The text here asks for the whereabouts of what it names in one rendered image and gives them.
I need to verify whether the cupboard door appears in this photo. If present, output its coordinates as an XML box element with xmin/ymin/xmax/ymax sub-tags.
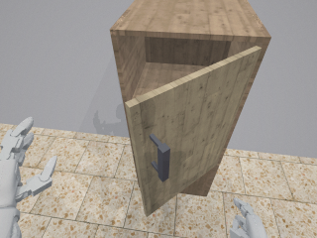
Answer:
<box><xmin>125</xmin><ymin>46</ymin><xmax>262</xmax><ymax>217</ymax></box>

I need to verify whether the right robot hand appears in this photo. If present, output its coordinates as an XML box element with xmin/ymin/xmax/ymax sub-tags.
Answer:
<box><xmin>229</xmin><ymin>197</ymin><xmax>268</xmax><ymax>238</ymax></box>

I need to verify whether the handle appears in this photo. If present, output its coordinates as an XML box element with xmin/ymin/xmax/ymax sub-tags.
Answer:
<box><xmin>149</xmin><ymin>134</ymin><xmax>170</xmax><ymax>182</ymax></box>

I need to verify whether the robot left forearm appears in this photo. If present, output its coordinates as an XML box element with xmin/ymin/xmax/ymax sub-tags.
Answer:
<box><xmin>0</xmin><ymin>206</ymin><xmax>22</xmax><ymax>238</ymax></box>

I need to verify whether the left robot hand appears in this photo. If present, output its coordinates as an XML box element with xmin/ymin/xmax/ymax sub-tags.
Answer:
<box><xmin>0</xmin><ymin>117</ymin><xmax>57</xmax><ymax>208</ymax></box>

